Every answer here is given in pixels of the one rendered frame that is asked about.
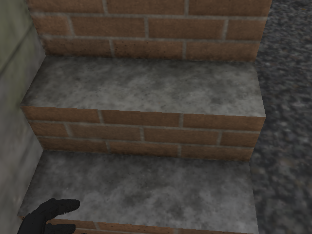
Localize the left robot hand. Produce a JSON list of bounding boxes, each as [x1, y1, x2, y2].
[[17, 198, 87, 234]]

